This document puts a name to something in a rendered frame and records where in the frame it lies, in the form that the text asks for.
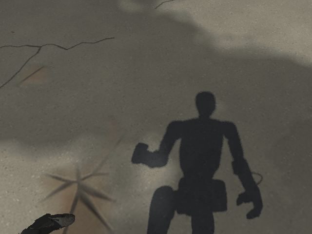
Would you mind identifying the robot left hand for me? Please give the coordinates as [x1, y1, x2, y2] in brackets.
[20, 214, 75, 234]

